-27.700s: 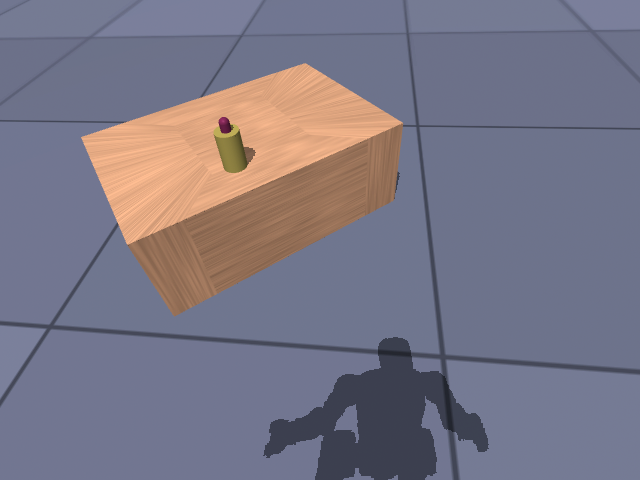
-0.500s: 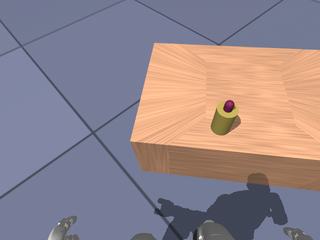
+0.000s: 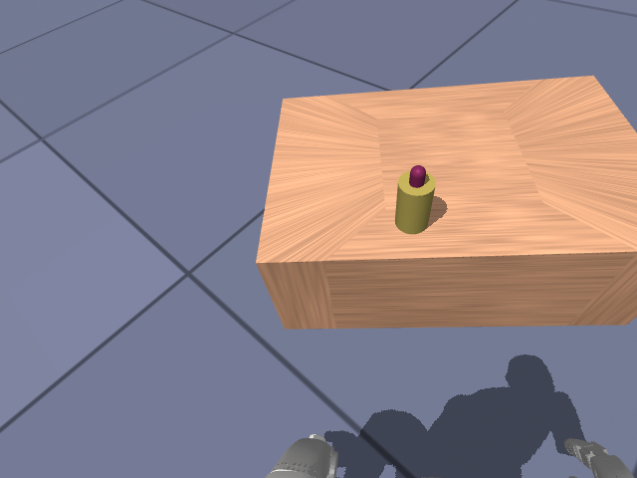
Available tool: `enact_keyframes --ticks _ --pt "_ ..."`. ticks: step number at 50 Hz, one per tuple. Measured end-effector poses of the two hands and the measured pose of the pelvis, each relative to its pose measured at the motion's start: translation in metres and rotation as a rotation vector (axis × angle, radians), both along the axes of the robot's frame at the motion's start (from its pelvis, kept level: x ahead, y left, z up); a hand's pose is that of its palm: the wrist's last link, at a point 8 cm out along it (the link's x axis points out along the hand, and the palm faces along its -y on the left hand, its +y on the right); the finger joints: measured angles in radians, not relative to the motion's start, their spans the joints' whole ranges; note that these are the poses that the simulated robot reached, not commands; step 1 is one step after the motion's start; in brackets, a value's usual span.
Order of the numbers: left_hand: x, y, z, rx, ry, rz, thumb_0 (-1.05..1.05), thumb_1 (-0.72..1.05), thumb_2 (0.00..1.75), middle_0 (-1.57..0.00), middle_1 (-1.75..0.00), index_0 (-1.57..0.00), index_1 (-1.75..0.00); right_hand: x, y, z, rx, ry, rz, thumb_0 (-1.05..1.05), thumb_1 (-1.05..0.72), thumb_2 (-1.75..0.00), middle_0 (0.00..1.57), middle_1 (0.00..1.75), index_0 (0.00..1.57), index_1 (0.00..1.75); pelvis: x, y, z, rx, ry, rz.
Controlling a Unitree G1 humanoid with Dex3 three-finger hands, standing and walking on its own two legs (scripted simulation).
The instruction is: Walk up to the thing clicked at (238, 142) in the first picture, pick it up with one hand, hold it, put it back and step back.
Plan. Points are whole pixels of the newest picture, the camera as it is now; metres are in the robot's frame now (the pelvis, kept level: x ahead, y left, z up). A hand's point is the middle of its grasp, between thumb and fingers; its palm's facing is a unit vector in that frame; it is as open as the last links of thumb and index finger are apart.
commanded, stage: step back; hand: right
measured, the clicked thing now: (414, 196) +0.76 -0.16 -0.24
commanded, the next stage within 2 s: none
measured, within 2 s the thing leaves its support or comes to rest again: neither
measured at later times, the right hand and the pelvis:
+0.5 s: hand out of the picture -0.04 -0.23 -0.13, palm faces -0.05 +0.90 -0.42, open 7.4 cm; pelvis -0.16 +0.03 +0.00, yaw +0 degrees
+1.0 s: hand out of the picture -0.24 -0.24 -0.15, palm faces -0.11 +0.91 -0.40, open 7.4 cm; pelvis -0.33 +0.02 -0.01, yaw +3 degrees
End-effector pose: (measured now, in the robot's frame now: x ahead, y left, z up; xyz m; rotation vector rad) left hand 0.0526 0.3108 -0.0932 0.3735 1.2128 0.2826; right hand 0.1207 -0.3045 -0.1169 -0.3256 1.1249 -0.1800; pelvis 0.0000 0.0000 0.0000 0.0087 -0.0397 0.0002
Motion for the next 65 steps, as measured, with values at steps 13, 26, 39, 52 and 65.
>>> enact_keyframes --ticks 13,26,39,52,65 --pt "-0.019 0.038 -0.012 -0.005 -0.167 -0.015 0.01 0.9 0.89 -0.21 -0.3 -0.21 -0.3 -0.127 0.018 0.002 -0.083 0.154 0.027 0.01 -0.9 -0.89 0.21 0.3 0.2 0.3 -0.084 0.028 -0.01 0.013 -0.004 0.066" --pt "-0.123 0.03 -0.02 -0.052 -0.038 -0.038 0.01 0.91 0.89 -0.21 -0.3 -0.21 -0.3 -0.169 0.027 0.03 -0.084 -0.019 0.034 0.01 -0.9 -0.89 0.21 0.3 0.2 0.3 -0.165 0.026 0.003 -0.037 0.013 -0.009" --pt "-0.247 0.012 0.0 -0.003 0.012 -0.014 0.01 0.9 0.89 -0.21 -0.3 -0.21 -0.3 -0.267 0.004 0.01 -0.04 0.005 -0.004 0.0 -0.9 -0.89 0.21 0.3 0.2 0.3 -0.252 0.01 0.003 0.012 0.013 -0.016" --pt "-0.296 0.031 -0.014 -0.041 -0.105 0.009 0.01 0.91 0.89 -0.21 -0.3 -0.21 -0.3 -0.376 0.029 0.013 -0.067 0.098 0.054 0.01 -0.9 -0.89 0.21 0.3 0.2 0.3 -0.341 0.023 -0.001 -0.014 -0.005 0.058" --pt "-0.405 0.002 -0.017 -0.071 0.029 0.002 0.01 0.91 0.89 -0.21 -0.3 -0.21 -0.3 -0.416 -0.005 0.025 -0.062 -0.018 -0.006 0.01 -0.9 -0.89 0.21 0.3 0.2 0.3 -0.388 0.003 0.005 -0.03 0.004 -0.023"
